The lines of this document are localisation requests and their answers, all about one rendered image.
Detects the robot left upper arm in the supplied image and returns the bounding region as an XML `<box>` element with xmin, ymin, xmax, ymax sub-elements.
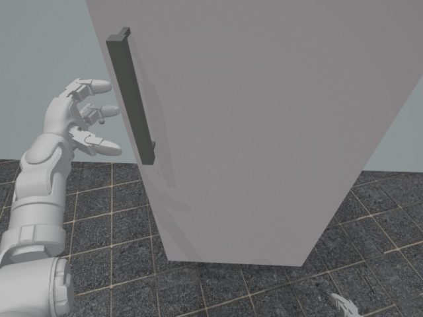
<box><xmin>0</xmin><ymin>257</ymin><xmax>74</xmax><ymax>317</ymax></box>

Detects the right robot hand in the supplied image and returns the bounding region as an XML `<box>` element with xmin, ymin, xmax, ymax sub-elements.
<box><xmin>330</xmin><ymin>293</ymin><xmax>363</xmax><ymax>317</ymax></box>

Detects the handle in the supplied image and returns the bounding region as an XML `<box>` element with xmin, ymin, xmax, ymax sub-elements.
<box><xmin>106</xmin><ymin>27</ymin><xmax>155</xmax><ymax>165</ymax></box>

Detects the fridge door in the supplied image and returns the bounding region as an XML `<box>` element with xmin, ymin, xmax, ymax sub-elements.
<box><xmin>85</xmin><ymin>0</ymin><xmax>423</xmax><ymax>267</ymax></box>

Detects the left robot hand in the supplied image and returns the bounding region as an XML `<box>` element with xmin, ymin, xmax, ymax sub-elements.
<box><xmin>42</xmin><ymin>79</ymin><xmax>122</xmax><ymax>157</ymax></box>

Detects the robot left forearm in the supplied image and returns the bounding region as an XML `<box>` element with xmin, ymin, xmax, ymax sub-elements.
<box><xmin>0</xmin><ymin>133</ymin><xmax>75</xmax><ymax>269</ymax></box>

